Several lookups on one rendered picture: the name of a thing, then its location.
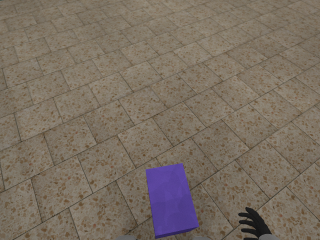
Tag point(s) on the robot right hand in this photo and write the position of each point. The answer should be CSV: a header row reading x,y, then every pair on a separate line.
x,y
258,223

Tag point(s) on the carton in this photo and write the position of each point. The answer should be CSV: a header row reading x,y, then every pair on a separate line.
x,y
171,202

